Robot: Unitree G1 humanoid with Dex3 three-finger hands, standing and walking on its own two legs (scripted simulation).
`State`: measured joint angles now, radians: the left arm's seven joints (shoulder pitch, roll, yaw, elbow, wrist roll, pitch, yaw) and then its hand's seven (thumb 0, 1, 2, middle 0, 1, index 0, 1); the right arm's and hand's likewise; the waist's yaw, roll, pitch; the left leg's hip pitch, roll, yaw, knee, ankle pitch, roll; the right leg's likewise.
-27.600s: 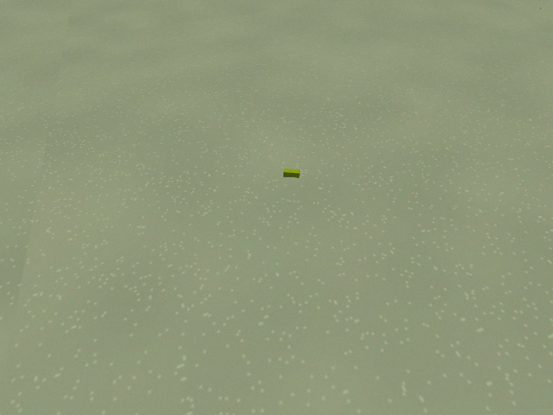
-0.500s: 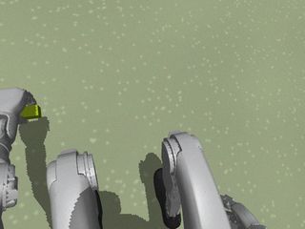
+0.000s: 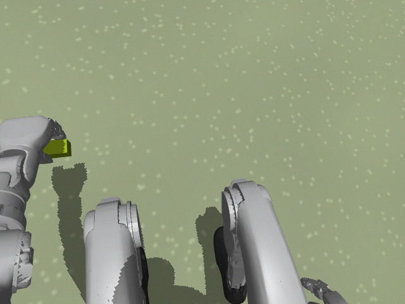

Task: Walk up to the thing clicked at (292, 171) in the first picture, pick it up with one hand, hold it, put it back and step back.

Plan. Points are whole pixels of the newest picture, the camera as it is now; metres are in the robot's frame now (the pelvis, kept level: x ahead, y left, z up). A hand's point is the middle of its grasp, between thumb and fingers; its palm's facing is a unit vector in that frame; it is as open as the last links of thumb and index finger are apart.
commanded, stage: lift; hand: left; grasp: from above
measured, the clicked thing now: (47, 149) +0.45 +0.30 -0.18
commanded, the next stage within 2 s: hold in 1.44 s
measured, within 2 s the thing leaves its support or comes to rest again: neither
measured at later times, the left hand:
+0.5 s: hand out of the picture +0.38 +0.30 +0.02, palm faces -0.42 -0.08 -0.90, open 6.4 cm
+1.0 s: hand out of the picture +0.34 +0.27 +0.22, palm faces -0.44 -0.10 -0.89, open 6.4 cm
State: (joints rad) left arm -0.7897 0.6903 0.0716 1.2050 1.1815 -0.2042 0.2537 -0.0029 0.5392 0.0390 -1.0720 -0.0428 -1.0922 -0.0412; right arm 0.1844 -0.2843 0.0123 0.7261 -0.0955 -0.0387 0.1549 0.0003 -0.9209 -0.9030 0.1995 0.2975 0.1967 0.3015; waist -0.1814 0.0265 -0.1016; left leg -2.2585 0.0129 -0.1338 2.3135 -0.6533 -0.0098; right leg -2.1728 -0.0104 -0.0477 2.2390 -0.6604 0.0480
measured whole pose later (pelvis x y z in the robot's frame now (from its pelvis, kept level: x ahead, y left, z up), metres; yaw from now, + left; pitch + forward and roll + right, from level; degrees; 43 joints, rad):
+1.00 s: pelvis +0.03 +0.00 +0.30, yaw +4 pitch +18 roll -2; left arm -0.31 0.46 -0.14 0.73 1.01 -0.05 0.09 -0.01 0.52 0.12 -1.02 -0.13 -1.04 -0.13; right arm 0.21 -0.24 -0.03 0.71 0.04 -0.01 -0.05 0.00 -0.91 -0.90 0.20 0.30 0.20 0.30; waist -0.06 0.04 -0.16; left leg -1.10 0.05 -0.02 1.29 -0.50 0.00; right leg -1.07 -0.01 -0.01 1.25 -0.49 0.03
